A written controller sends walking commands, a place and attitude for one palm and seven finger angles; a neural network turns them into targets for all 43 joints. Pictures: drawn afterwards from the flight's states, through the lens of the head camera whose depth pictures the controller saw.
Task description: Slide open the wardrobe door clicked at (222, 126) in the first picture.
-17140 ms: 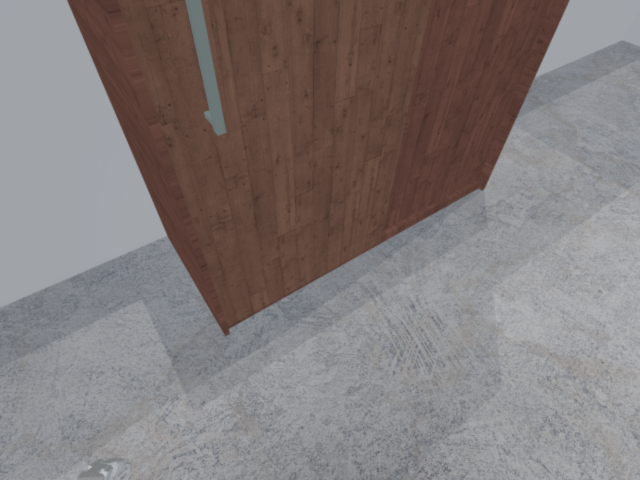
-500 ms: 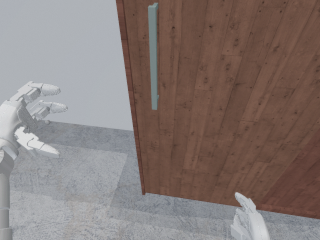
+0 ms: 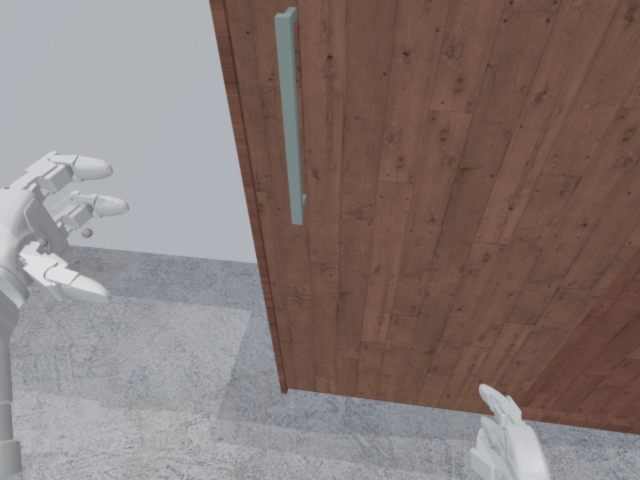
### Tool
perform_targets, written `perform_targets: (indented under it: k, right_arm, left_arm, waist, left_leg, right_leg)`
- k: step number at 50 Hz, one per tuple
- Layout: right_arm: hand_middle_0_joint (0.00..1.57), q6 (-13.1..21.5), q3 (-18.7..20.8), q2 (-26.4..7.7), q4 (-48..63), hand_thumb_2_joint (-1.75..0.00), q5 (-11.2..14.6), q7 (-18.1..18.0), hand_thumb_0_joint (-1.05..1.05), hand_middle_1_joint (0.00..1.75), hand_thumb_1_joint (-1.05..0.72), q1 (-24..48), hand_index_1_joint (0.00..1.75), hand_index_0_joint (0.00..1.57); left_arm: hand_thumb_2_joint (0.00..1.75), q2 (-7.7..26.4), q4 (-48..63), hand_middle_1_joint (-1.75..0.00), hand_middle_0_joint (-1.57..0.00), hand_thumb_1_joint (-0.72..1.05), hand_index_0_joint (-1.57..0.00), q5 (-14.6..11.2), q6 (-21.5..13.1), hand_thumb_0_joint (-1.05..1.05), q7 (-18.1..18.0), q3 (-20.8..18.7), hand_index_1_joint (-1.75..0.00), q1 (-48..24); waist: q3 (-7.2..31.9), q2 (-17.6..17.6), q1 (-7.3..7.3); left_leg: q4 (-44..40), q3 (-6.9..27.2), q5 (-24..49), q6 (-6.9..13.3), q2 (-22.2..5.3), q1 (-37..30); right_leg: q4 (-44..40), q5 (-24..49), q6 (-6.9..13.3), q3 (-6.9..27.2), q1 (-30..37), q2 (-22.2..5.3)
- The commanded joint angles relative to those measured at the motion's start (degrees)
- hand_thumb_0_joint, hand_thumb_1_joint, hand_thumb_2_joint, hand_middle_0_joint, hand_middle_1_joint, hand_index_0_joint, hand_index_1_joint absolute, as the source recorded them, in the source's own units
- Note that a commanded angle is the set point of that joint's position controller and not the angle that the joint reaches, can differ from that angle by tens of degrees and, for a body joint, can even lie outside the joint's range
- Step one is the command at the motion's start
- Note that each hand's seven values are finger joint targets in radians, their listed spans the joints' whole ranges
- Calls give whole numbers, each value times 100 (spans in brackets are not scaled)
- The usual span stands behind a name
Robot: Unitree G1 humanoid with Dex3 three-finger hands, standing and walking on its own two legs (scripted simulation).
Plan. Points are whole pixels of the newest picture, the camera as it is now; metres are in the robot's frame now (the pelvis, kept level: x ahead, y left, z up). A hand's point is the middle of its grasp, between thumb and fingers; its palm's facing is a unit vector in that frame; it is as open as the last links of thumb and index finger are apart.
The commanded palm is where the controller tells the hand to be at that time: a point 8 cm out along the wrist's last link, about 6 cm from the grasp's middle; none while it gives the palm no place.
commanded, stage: raise the hand with hooked fingers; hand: left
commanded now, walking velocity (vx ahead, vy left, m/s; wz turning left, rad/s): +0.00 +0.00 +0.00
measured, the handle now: (295, 131) +0.54 +0.11 +0.20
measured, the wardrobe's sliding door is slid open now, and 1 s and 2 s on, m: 0.00 0.00 0.00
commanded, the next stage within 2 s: move the hooked fingers beside the handle in 0.08 s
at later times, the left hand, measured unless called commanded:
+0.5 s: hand (134, 211) +0.32 +0.25 +0.21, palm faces +0.03 -1.00 -0.06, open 14.0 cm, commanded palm +0.29 +0.29 +0.22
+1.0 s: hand (189, 180) +0.38 +0.21 +0.21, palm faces +0.02 -1.00 -0.03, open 14.0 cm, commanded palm +0.35 +0.26 +0.21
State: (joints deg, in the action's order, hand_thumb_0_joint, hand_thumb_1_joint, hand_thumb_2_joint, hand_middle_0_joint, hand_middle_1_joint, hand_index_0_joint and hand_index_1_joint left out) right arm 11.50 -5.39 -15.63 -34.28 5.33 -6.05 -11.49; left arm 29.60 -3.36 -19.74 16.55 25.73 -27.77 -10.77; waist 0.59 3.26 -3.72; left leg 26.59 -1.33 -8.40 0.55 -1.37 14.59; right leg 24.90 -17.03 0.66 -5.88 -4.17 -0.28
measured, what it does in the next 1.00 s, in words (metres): stands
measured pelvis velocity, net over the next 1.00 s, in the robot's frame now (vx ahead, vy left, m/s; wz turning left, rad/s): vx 0.01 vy -0.01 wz -0.02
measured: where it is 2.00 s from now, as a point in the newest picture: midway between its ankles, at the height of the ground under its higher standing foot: outside the picture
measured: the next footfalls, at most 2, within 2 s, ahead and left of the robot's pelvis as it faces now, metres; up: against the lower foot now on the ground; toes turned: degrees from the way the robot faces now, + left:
none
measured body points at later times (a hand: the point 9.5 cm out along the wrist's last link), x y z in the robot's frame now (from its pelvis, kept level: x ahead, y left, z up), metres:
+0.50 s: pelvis +0.01 -0.01 +0.00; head -0.01 -0.03 +0.45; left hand +0.31 +0.30 +0.22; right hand +0.22 -0.23 -0.07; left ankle +0.07 +0.11 -0.74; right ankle -0.03 -0.11 -0.74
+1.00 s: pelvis +0.01 -0.01 +0.00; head -0.01 -0.03 +0.45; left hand +0.37 +0.26 +0.22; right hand +0.18 -0.25 -0.08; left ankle +0.07 +0.11 -0.74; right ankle -0.03 -0.11 -0.74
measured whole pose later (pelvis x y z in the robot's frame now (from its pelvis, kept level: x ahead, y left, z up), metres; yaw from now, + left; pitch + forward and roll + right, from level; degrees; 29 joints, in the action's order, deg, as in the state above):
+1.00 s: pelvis +0.01 -0.01 +0.00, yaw -1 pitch -2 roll +0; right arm 6.3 -4.0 -15.6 -36.0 5.1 -6.2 -12.6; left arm 25.0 -19.0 -14.6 15.8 16.9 -20.0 -27.0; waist 2.0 2.8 -0.7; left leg 26.3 -2.4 -9.3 -0.3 -1.9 15.3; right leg 26.3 -18.4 1.4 -4.6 -6.2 0.1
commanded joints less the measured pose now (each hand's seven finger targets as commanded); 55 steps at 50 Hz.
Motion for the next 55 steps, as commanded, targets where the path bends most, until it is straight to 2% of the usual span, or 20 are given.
perform_targets:
  k: [1,8,15,17,18,22,23,26,28,33,35,37,38,40,43,47,48,52,53,55]
  right_arm:
    - [20,290,260,-623,975,-90,51,-33,0,30,-90,910,30,20]
    - [20,224,280,-628,1000,-90,46,0,0,30,-90,945,30,20]
    - [20,194,262,-584,957,-90,70,-25,0,30,-90,948,30,20]
    - [20,157,279,-614,941,-90,55,-42,0,30,-90,933,30,20]
    - [20,134,291,-638,888,-90,47,-39,0,30,-90,929,30,20]
    - [20,74,276,-601,926,-90,39,-42,0,30,-90,975,30,20]
    - [20,72,298,-602,919,-90,40,-36,0,30,-90,978,30,20]
    - [20,33,287,-583,930,-90,44,-32,0,30,-90,978,30,20]
    - [20,17,301,-588,933,-90,55,-24,0,30,-90,946,30,20]
    - [20,-49,331,-634,848,-90,50,-61,0,30,-90,902,30,20]
    - [20,-56,324,-616,851,-90,41,-75,0,30,-90,919,30,20]
    - [20,-67,338,-618,839,-90,20,-78,0,30,-90,877,30,20]
    - [20,-73,350,-640,791,-90,13,-77,0,30,-90,845,30,20]
    - [20,-107,346,-638,755,-90,10,-83,0,30,-90,825,30,20]
    - [20,-163,387,-667,726,-90,-6,-69,0,30,-90,749,30,20]
    - [20,-214,394,-640,765,-90,8,-28,0,30,-90,728,30,20]
    - [20,-227,414,-660,730,-90,5,-26,0,30,-90,685,30,20]
    - [20,-259,428,-658,723,-90,14,-40,0,30,-90,640,30,20]
    - [20,-261,449,-672,694,-90,18,-43,0,30,-90,603,30,20]
    - [20,-266,453,-685,648,-90,-2,-54,0,30,-90,577,30,20]
  left_arm:
    - [30,1621,1098,-120,-30,-50,-30,-125,-260,0,46,-440,-120,-1896]
    - [30,1851,1078,-120,-30,-50,-30,-199,-284,0,86,-711,-120,-1686]
    - [30,1250,1035,-120,-30,-50,-30,-102,-274,0,-45,-49,-120,-2308]
    - [30,1459,892,-120,-30,-50,-30,-51,-226,0,-134,-244,-120,-2284]
    - [30,1599,785,-120,-30,-50,-30,-30,-237,0,-183,-331,-120,-2314]
    - [30,1422,762,-120,-30,-50,-30,21,-257,0,-275,-183,-120,-2664]
    - [30,1563,756,-120,-30,-50,-30,21,-297,0,-306,-292,-120,-2631]
    - [30,1305,741,-120,-30,-50,-30,81,-322,0,-324,-45,-120,-2883]
    - [30,1196,559,-120,-30,-50,-30,61,-310,0,-349,47,-120,-2729]
    - [30,1171,264,-120,-30,-50,-30,186,-254,0,-514,211,-120,-3251]
    - [30,979,278,-120,-30,-50,-30,241,-272,0,-597,412,-120,-3571]
    - [30,1096,258,-120,-30,-50,-30,287,-321,0,-700,301,-120,-3673]
    - [30,1163,222,-120,-30,-50,-30,286,-392,0,-755,267,-120,-3724]
    - [30,1108,6,-120,-30,-50,-30,318,-385,0,-801,299,-120,-3823]
    - [30,1266,-290,-120,-30,-50,-30,360,-423,0,-860,159,-120,-3724]
    - [30,1029,-317,-120,-30,-50,-30,404,-443,0,-874,338,-120,-3858]
    - [30,1061,-426,-120,-30,-50,-30,386,-482,0,-880,328,-120,-3856]
    - [30,740,-434,-120,-30,-50,-30,440,-480,0,-904,688,-120,-4305]
    - [30,837,-482,-120,-30,-50,-30,432,-528,0,-948,615,-120,-4318]
    - [30,895,-519,-120,-30,-50,-30,470,-547,0,-1013,570,-120,-4472]
  waist:
    - [996,323,34]
    - [1173,127,-36]
    - [1039,220,114]
    - [1091,215,55]
    - [1098,-14,53]
    - [1230,107,81]
    - [1328,20,60]
    - [1339,290,107]
    - [1237,2,106]
    - [1128,-65,184]
    - [1188,59,218]
    - [1350,180,188]
    - [1415,-58,209]
    - [1342,17,217]
    - [1483,-242,168]
    - [1451,50,194]
    - [1449,-259,216]
    - [1362,6,330]
    - [1377,-168,323]
    - [1466,-39,321]
  left_leg:
    - [-278,365,251,129,193,-1413]
    - [-129,313,607,158,208,-1460]
    - [-177,338,488,143,205,-1503]
    - [-195,350,441,145,211,-1469]
    - [-142,320,545,158,204,-1442]
    - [-164,297,572,152,211,-1472]
    - [-98,264,658,168,201,-1477]
    - [-126,243,742,151,205,-1536]
    - [-101,228,696,161,182,-1437]
    - [-123,236,422,177,170,-1349]
    - [-151,269,399,175,174,-1408]
    - [-149,274,452,170,180,-1490]
    - [-122,249,505,182,167,-1466]
    - [-136,230,516,178,169,-1408]
    - [-97,187,654,204,162,-1348]
    - [-107,171,750,187,163,-1393]
    - [-80,151,748,205,149,-1335]
    - [-90,186,651,200,140,-1432]
    - [-70,174,661,212,120,-1415]
    - [-73,193,700,209,132,-1455]
  right_leg:
    - [-524,1012,13,246,-1043,156]
    - [-483,1512,-15,322,-874,126]
    - [-438,1376,-2,245,-1095,147]
    - [-452,1286,8,257,-1066,138]
    - [-469,1410,-9,283,-989,125]
    - [-412,1461,-1,276,-958,107]
    - [-430,1592,-20,337,-878,91]
    - [-365,1687,8,299,-888,93]
    - [-393,1669,-15,305,-909,89]
    - [-446,1293,-24,331,-1075,87]
    - [-412,1226,-2,315,-1132,87]
    - [-408,1248,17,332,-1082,86]
    - [-420,1316,5,328,-987,87]
    - [-402,1401,1,344,-1005,71]
    - [-377,1618,-19,373,-851,60]
    - [-321,1775,1,364,-916,68]
    - [-336,1818,-20,358,-848,65]
    - [-332,1619,2,348,-1108,95]
    - [-354,1587,2,333,-1057,105]
    - [-325,1659,10,369,-1057,91]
